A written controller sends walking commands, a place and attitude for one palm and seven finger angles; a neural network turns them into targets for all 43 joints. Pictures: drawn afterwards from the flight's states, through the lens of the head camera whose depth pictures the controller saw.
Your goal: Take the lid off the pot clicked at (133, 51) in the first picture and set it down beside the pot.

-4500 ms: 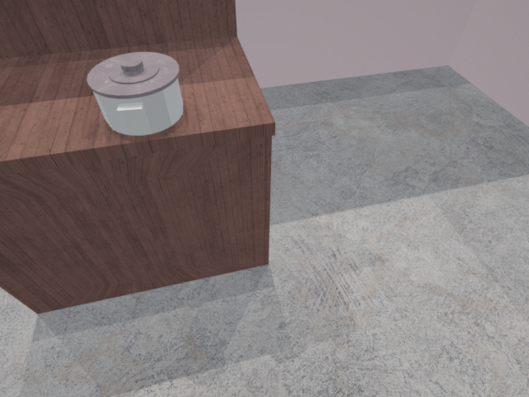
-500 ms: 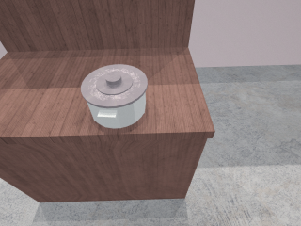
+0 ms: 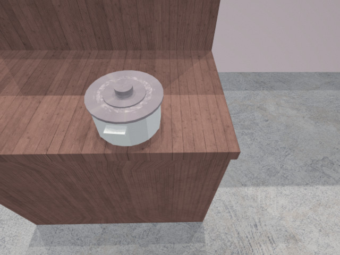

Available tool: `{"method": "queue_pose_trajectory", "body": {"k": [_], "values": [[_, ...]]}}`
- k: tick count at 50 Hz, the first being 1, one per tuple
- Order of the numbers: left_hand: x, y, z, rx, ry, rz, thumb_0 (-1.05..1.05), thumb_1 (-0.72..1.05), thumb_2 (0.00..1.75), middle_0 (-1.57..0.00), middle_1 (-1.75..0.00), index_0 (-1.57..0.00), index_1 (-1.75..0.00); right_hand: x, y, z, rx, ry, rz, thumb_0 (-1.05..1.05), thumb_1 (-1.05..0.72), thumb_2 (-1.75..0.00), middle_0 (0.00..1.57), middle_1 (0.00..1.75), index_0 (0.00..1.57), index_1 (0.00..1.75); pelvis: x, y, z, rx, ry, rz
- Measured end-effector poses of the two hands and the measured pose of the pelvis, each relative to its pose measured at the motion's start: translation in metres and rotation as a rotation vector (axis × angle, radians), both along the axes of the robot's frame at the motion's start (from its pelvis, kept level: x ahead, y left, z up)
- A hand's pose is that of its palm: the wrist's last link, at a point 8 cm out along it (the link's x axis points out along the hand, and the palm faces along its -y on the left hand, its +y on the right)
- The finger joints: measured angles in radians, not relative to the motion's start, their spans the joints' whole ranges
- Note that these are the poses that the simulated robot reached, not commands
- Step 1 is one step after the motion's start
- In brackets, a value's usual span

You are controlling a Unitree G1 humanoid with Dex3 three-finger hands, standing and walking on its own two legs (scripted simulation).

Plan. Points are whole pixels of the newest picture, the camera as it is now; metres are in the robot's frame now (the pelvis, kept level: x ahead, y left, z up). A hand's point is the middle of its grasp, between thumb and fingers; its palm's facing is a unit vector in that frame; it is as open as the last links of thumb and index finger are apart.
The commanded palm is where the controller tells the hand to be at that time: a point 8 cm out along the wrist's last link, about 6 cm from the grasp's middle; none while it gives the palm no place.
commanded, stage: look again from close up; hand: left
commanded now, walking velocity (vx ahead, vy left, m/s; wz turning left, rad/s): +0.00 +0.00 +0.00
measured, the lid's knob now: (123, 87) +0.48 +0.15 +0.13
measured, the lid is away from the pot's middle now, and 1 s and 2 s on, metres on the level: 0.00 0.00 0.00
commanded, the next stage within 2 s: lift the closed hand beside the body in 0.14 s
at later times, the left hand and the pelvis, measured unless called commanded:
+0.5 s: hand out of the picture +0.13 +0.19 -0.06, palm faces +0.19 -0.94 -0.28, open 6.1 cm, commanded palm +0.08 +0.24 -0.02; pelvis -0.01 +0.00 +0.00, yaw +2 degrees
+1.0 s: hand out of the picture +0.11 +0.25 +0.04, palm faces +0.31 -0.87 -0.39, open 3.1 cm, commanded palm +0.05 +0.28 +0.08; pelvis -0.02 +0.01 +0.00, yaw +2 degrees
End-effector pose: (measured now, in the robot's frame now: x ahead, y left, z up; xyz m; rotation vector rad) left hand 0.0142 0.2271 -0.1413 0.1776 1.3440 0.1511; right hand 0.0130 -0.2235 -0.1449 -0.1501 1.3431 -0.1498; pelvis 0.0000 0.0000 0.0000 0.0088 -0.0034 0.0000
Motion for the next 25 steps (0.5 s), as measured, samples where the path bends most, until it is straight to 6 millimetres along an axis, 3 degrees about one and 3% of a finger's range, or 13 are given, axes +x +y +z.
{"method": "queue_pose_trajectory", "body": {"k": [13, 14, 18, 20, 25], "values": [[-0.004, -0.006, 0.000, 0.001, 0.016, 0.008, 0.01, 0.90, 0.90, -0.20, -0.30, -0.20, -0.30, 0.012, -0.007, 0.001, -0.005, -0.003, 0.008, 0.01, -0.92, -0.90, 0.20, 0.30, 0.20, 0.30, 0.004, -0.004, 0.001, -0.006, 0.003, 0.002], [0.003, -0.005, 0.005, 0.005, -0.033, 0.032, 0.01, 0.91, 0.90, -0.20, -0.31, -0.20, -0.30, 0.015, -0.008, 0.003, -0.005, -0.035, 0.010, 0.01, -0.92, -0.90, 0.20, 0.30, 0.20, 0.30, 0.004, -0.004, 0.001, -0.009, 0.001, 0.001], [0.063, 0.006, 0.060, 0.109, -0.420, 0.049, 0.02, 0.92, 0.90, -0.24, -0.35, -0.24, -0.34, 0.052, -0.011, 0.017, -0.018, -0.289, 0.054, 0.01, -0.91, -0.90, 0.20, 0.30, 0.20, 0.30, 0.003, -0.001, 0.002, -0.004, -0.013, 0.028], [0.082, 0.009, 0.079, 0.142, -0.538, 0.036, 0.02, 0.92, 0.90, -0.28, -0.39, -0.28, -0.39, 0.077, -0.013, 0.024, -0.012, -0.402, 0.068, 0.02, -0.91, -0.90, 0.20, 0.30, 0.20, 0.30, 0.000, -0.001, 0.002, -0.003, -0.011, 0.038], [0.089, 0.007, 0.110, 0.132, -0.698, 0.001, 0.01, 0.91, 0.90, -0.43, -0.56, -0.43, -0.55, 0.140, -0.013, 0.064, -0.007, -0.681, 0.091, 0.02, -0.91, -0.90, 0.20, 0.30, 0.20, 0.30, -0.010, -0.003, 0.001, 0.000, -0.021, 0.029]]}}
